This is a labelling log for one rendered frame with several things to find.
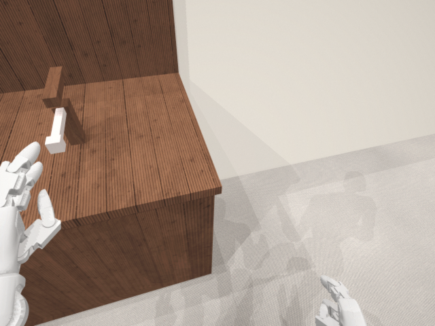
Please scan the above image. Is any left robot forearm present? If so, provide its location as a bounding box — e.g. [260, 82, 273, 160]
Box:
[0, 273, 29, 326]

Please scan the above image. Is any tap lever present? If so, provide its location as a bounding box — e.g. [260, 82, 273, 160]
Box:
[45, 107, 67, 154]

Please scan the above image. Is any robot right hand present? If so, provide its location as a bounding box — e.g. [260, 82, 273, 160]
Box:
[315, 275, 367, 326]

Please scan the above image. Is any counter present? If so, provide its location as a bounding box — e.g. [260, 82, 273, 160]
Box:
[0, 0, 222, 326]

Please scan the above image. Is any robot left hand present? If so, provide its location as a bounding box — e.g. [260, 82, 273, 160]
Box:
[0, 142, 61, 274]

